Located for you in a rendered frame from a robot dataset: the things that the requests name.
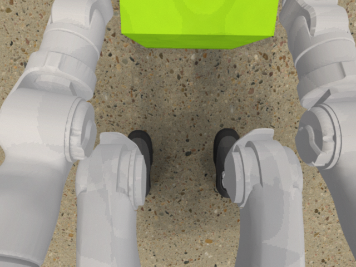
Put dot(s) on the robot left shin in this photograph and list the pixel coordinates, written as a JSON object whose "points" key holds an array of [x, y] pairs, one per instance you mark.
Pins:
{"points": [[83, 165]]}

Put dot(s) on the left robot forearm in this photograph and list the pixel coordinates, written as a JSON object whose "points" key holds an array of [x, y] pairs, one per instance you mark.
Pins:
{"points": [[71, 46]]}

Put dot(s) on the robot left upper arm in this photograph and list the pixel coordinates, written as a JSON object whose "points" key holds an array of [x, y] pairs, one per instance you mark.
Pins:
{"points": [[42, 134]]}

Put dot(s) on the robot right upper arm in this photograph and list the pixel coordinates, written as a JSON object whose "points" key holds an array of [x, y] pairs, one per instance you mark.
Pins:
{"points": [[326, 139]]}

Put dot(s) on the robot right thigh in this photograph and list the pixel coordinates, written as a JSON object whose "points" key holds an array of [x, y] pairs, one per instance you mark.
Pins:
{"points": [[271, 220]]}

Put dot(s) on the right robot forearm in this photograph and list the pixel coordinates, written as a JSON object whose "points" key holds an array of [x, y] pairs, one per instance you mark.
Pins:
{"points": [[323, 50]]}

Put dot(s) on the carton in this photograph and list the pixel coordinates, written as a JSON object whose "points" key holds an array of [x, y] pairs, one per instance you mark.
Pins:
{"points": [[198, 24]]}

